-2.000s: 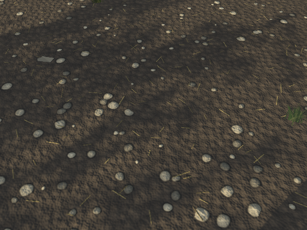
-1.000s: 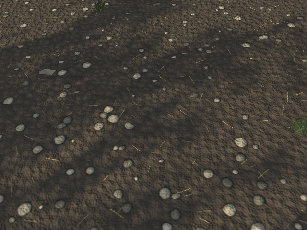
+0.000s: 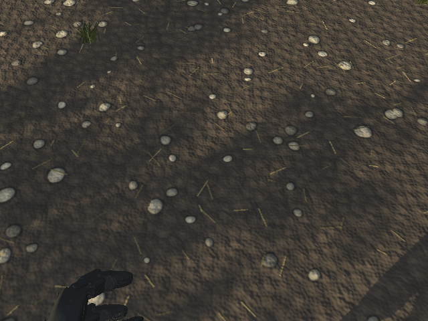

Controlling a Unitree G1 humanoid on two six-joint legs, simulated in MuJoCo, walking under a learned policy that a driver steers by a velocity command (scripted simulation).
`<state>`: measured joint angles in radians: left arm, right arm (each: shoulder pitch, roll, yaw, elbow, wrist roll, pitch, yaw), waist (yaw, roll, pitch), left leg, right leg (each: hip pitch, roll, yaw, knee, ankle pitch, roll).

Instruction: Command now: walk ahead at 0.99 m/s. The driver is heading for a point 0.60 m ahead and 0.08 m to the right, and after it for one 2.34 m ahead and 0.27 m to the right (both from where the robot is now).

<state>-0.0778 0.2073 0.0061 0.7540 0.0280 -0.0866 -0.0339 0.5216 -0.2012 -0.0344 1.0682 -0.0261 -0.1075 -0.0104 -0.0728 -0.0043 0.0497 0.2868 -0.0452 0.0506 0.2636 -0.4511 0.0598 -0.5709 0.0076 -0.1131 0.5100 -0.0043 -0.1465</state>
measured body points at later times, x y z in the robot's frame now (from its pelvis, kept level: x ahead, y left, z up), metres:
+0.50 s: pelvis +0.50 +0.01 +0.00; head +0.55 +0.01 +0.45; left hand +0.44 +0.27 -0.13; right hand +0.72 -0.23 -0.08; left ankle +0.64 +0.09 -0.71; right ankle +0.22 -0.08 -0.63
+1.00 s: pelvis +0.86 -0.04 +0.01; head +0.91 -0.06 +0.46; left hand +1.05 +0.17 -0.12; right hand +0.88 -0.31 -0.12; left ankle +0.81 +0.11 -0.60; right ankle +0.95 -0.10 -0.71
